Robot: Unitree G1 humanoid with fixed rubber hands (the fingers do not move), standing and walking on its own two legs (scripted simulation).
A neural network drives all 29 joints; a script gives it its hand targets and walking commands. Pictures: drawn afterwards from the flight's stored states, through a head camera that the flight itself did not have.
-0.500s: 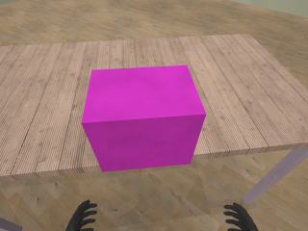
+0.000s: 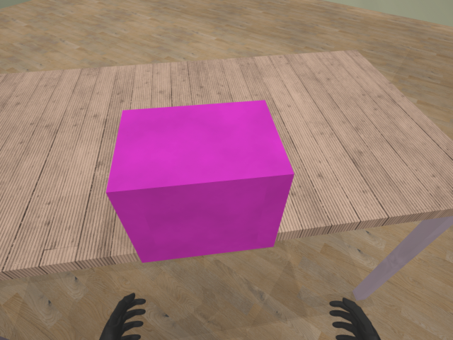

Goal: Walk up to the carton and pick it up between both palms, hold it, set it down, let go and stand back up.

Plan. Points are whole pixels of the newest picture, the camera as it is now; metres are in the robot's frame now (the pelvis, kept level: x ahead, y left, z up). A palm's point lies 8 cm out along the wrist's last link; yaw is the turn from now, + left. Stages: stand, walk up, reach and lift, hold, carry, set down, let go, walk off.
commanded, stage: let go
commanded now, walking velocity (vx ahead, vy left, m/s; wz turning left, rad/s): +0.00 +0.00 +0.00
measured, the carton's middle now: (202, 182) +0.37 +0.06 +0.09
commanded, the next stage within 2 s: stand in 0.04 s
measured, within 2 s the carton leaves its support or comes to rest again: neither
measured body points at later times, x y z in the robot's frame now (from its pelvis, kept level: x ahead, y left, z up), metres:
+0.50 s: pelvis -0.02 +0.01 -0.01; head -0.02 +0.01 +0.44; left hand +0.00 +0.24 -0.16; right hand -0.03 -0.22 -0.16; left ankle -0.01 +0.12 -0.74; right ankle -0.02 -0.11 -0.74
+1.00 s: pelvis -0.05 +0.01 -0.01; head -0.06 +0.00 +0.44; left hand -0.08 +0.21 -0.17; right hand -0.09 -0.20 -0.17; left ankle -0.01 +0.12 -0.74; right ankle -0.02 -0.11 -0.74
